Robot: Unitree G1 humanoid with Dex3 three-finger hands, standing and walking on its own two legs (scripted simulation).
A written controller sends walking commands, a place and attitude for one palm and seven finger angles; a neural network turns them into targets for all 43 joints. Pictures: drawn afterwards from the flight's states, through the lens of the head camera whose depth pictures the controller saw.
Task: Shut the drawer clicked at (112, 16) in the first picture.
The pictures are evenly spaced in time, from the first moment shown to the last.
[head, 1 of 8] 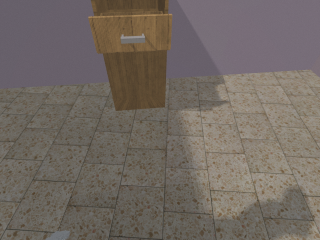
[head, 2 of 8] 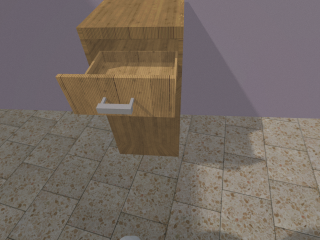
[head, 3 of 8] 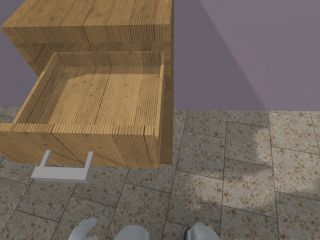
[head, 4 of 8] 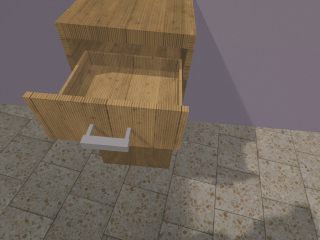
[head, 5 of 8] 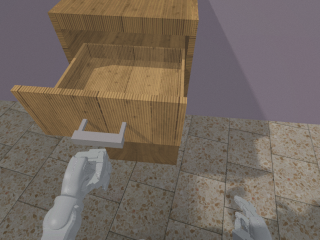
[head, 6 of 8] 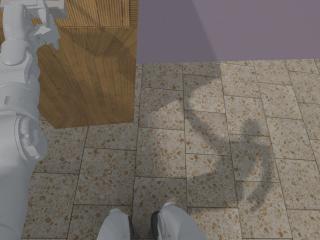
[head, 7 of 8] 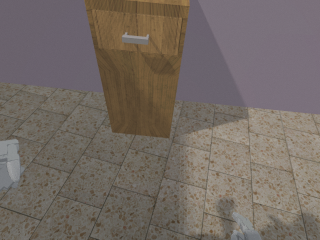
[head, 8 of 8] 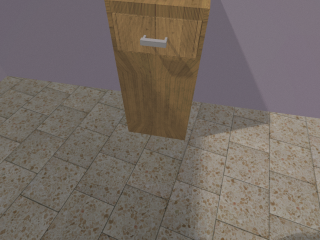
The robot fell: no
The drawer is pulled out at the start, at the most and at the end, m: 0.29 0.29 0.00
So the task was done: yes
